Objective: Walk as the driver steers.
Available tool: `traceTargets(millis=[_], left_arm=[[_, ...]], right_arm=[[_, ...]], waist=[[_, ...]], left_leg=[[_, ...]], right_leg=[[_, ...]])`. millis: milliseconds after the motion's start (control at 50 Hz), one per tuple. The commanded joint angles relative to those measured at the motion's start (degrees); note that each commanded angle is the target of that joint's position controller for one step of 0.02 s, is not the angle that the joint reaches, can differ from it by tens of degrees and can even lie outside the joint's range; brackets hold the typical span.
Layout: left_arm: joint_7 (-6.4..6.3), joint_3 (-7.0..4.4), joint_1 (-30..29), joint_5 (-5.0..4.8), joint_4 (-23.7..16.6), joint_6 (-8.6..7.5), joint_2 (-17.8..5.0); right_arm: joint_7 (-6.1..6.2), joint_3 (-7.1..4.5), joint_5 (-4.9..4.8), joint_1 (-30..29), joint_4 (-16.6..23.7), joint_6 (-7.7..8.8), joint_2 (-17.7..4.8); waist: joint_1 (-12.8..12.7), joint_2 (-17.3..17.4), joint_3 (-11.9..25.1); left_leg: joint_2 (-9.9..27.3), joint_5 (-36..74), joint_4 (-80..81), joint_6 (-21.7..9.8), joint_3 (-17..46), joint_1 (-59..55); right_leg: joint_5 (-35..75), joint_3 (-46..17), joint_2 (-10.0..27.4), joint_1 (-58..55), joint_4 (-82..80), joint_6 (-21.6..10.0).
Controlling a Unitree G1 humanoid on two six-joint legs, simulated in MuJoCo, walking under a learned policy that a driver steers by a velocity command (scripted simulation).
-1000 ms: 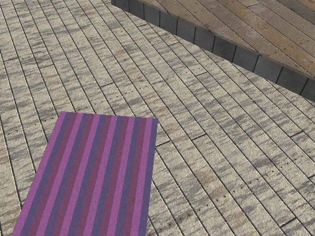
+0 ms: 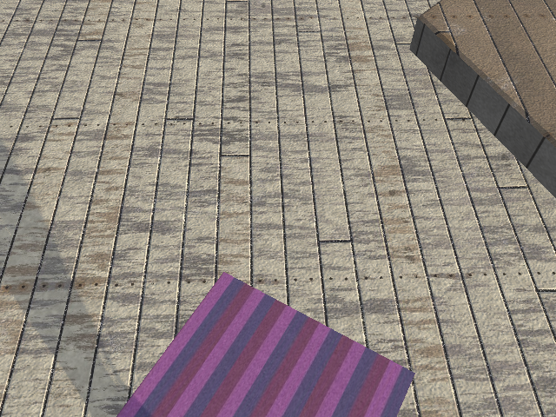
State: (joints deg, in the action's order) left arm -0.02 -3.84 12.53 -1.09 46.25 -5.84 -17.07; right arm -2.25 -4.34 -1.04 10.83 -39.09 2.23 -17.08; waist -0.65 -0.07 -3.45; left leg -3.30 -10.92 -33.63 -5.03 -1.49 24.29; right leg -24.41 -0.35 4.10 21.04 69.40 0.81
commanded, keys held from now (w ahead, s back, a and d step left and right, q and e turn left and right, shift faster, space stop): w+q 0.10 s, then w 0.58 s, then w+e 0.32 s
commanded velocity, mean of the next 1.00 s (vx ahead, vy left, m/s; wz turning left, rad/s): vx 0.50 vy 0.00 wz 0.11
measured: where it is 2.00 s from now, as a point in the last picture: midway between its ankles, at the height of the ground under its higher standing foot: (316, 201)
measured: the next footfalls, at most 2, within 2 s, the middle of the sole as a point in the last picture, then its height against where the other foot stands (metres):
right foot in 0.38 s outside the picture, level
left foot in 0.90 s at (228, 325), level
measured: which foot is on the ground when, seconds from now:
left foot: down 0.00-0.38, up 0.40-0.88, down 0.90-1.00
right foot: up 0.00-0.36, down 0.38-0.90, up 0.92-1.00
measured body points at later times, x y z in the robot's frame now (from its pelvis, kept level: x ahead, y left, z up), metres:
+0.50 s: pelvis +0.29 -0.05 +0.01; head +0.31 -0.05 +0.46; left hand +0.41 +0.24 -0.09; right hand +0.40 -0.31 -0.12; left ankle +0.14 +0.07 -0.64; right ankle +0.36 -0.13 -0.72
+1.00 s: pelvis +0.55 +0.03 +0.00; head +0.58 +0.04 +0.45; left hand +0.54 +0.32 -0.13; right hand +0.77 -0.20 -0.07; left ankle +0.62 +0.15 -0.73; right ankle +0.41 -0.11 -0.65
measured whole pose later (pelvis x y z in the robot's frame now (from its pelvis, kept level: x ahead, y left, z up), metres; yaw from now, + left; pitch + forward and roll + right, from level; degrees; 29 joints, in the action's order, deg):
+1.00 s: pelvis +0.55 +0.03 +0.00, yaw +2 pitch +2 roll +0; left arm -0.2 -2.9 22.0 -1.9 49.0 -3.0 -17.0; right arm -1.2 -2.6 0.2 5.1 -37.5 5.6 -14.5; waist -3.1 -1.2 -1.5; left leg 0.1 -8.5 -30.5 -1.0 -2.1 24.0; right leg -27.2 -4.4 -0.2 17.1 61.0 -1.0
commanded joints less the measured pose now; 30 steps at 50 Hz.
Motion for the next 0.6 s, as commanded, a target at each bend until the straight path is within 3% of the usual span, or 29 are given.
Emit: traceTargets(millis=[20, 80, 120, 180, 240, 280, 340, 360, 380, 400, 420, 440, 460, 480, 500, 520, 560, 600], left_arm=[[-0.24, -1.71, -1.32, 1.31, -5.45, -1.58, -7.56], [-0.27, -1.44, -1.92, 1.87, -5.78, 0.01, -5.57], [-0.2, -0.77, -5.61, 2.05, -6.84, 0.31, -4.06], [0.63, 0.23, -10.9, 1.59, -7.66, -0.08, -2.3], [1.5, 0.26, -15.01, 0.76, -8.9, -0.64, -3.16], [2.0, -0.02, -16.31, 0.73, -9.72, -1.03, -4.26], [2.33, -0.62, -13.6, 0.74, -9.65, -1.49, -5.6], [2.17, -1.21, -9.58, 0.91, -8.6, -1.66, -6.41], [1.87, -2.21, -2.65, 1.38, -6.9, -1.84, -8.43], [1.63, -3.02, 6.68, 2.11, -5.94, -1.89, -12.05], [2.16, -3.95, 11.46, 1.84, -3.41, -1.23, -14.69], [2.36, -2.46, 11.46, 0.07, -3.51, -1.06, -9.29], [2.02, -1.68, 7.95, 0.15, -4.06, -0.69, -6.94], [1.82, -1.2, 4.74, 0.94, -4.72, -0.29, -6.29], [1.77, -0.84, 2.75, 1.42, -4.78, -0.14, -5.42], [1.67, -0.45, 1.79, 1.88, -4.85, -0.29, -4.66], [1.59, -0.41, 1.94, 1.44, -4.27, -0.59, -4.7], [1.29, -0.73, 2.58, 0.9, -3.4, -0.72, -6.1]], right_arm=[[0.76, -1.77, 1.09, 2.73, 4.13, 1.18, -6.97], [1.69, -2.03, 0.74, 2.48, 4.16, 1.52, -7.69], [2.41, -2.23, 0.37, 4.24, 3.37, 1.57, -8.34], [2.8, -1.97, 0.21, 6.63, 1.92, 1.54, -7.7], [2.67, -1.94, 0.02, 9.87, -0.01, 1.59, -8.06], [2.66, -1.96, -0.04, 11.19, -0.9, 1.37, -8.05], [2.82, -2.19, 0.11, 11.12, -1.6, 0.71, -8.5], [2.85, -2.04, 0.05, 10.09, -1.4, 0.49, -8.24], [2.84, -1.43, 0.33, 9.65, -1.01, 0.41, -6.75], [3.0, -0.28, 1.38, 10.77, 0.37, 0.5, -4.29], [2.98, 0.72, -0.13, 18.11, 0.61, 1.37, -0.59], [2.89, -0.01, -0.7, 15.04, -0.1, 1.81, -5.67], [2.7, -0.62, -1.02, 8.7, 1.15, 2.0, -7.81], [2.71, -0.38, -0.33, 5.08, 2.01, 2.15, -7.23], [2.61, -0.49, 0.44, 3.43, 2.57, 2.31, -6.5], [2.47, -0.57, 0.57, 4.12, 2.44, 2.21, -5.83], [2.35, -0.3, 0.34, 5.91, 1.91, 1.74, -3.96], [2.44, 0.06, 0.7, 3.69, 2.64, 1.44, -3.04]], waist=[[0.36, 2.99, 7.65], [-0.66, 2.03, 6.58], [0.54, 2.24, 5.14], [3.31, 4.12, 4.15], [5.36, 4.89, 2.54], [5.68, 5.11, 1.72], [3.81, 7.02, 1.67], [1.33, 7.05, 3.45], [-1.89, 5.74, 8.75], [-4.86, -1.01, 17.86], [-2.34, -19.13, 23.35], [-4.38, -12.79, 19.24], [-4.91, -7.43, 11.62], [-3.69, -3.06, 7.8], [-2.34, -2.28, 5.01], [-0.82, -3.7, 4.74], [0.45, -5.28, 5.21], [0.4, -4.33, 3.89]], left_leg=[[15.33, 9.17, 18.33, -12.06, 24.53, -18.65], [12.88, 14.2, 20.64, -12.06, 19.42, -12.22], [11.58, 15.12, 20.99, -10.92, 16.44, -11.39], [9.66, 10.6, 20.94, -8.21, 13.15, -10.81], [11.56, 6.88, 20.11, -7.72, 14.92, -13.28], [13.43, 7.14, 17.82, -7.35, 16.99, -17.41], [15.35, 13.7, 14.11, -5.99, 19.2, -21.79], [13.85, 21.33, 10.0, -4.93, 18.08, -22.02], [10.61, 26.55, 1.02, -3.27, 15.43, -19.91], [6.11, 15.14, -15.87, -0.75, 11.82, -9.86], [-2.23, -18.32, -34.14, 3.31, 8.05, 10.81], [0.23, -21.63, -40.49, 3.27, 12.52, 18.54], [2.77, -16.55, -41.3, 3.01, 11.13, 21.39], [5.34, -12.1, -39.13, 2.98, 8.68, 19.95], [7.11, -9.05, -35.49, 3.19, 7.91, 18.62], [8.57, -7.18, -33.11, 3.33, 7.75, 15.49], [9.35, -6.21, -29.52, 3.98, 6.63, 13.1], [9.98, -3.88, -24.79, 5.09, 5.56, 14.59]], right_leg=[[5.52, -4.47, 3.67, 17.35, -2.21, -0.63], [9.71, -3.0, 2.63, 14.54, -9.96, 1.49], [16.78, -2.58, 1.75, 15.18, -18.27, 2.68], [28.54, -1.77, -0.18, 11.35, -31.16, 2.67], [31.57, -1.84, -1.23, 10.17, -36.48, 1.62], [28.61, -2.17, -1.53, 11.44, -39.09, 0.17], [21.57, -1.07, -2.45, 8.63, -41.3, -2.41], [21.27, 0.53, -3.78, 2.99, -43.38, -3.76], [23.29, -0.41, -2.45, -7.86, -42.72, -5.91], [24.87, -11.55, 7.41, -24.68, -40.39, -10.5], [9.39, -37.78, 17.41, -40.84, -47.98, -18.77], [-3.28, -42.34, 17.37, -39.82, -52.08, -17.51], [-2.62, -34.16, 15.7, -33.16, -52.89, -15.12], [3.47, -27.94, 13.43, -26.11, -53.74, -13.96], [9.01, -24.2, 11.62, -20.72, -55.14, -14.02], [13.67, -21.14, 10.02, -17.38, -56.25, -13.67], [18.94, -17.21, 8.78, -15.04, -58.13, -14.1], [23.79, -13.78, 8.74, -13.74, -59.91, -14.92]])
Velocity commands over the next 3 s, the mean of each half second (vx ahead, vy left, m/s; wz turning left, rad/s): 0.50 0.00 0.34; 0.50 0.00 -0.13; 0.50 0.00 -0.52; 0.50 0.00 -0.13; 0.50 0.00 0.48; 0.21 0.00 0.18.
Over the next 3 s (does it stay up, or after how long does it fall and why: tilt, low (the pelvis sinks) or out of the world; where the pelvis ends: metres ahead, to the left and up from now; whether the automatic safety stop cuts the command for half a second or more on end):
stays up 1.55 -0.14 0.01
